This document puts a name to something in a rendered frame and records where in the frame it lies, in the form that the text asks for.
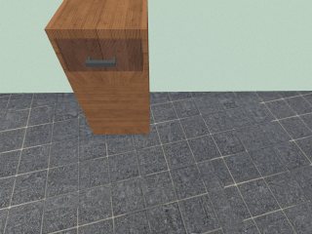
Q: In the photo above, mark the drawer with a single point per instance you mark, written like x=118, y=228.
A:
x=128, y=53

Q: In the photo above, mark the handle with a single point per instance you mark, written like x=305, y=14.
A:
x=100, y=62

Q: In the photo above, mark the cabinet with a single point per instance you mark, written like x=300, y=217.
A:
x=113, y=102

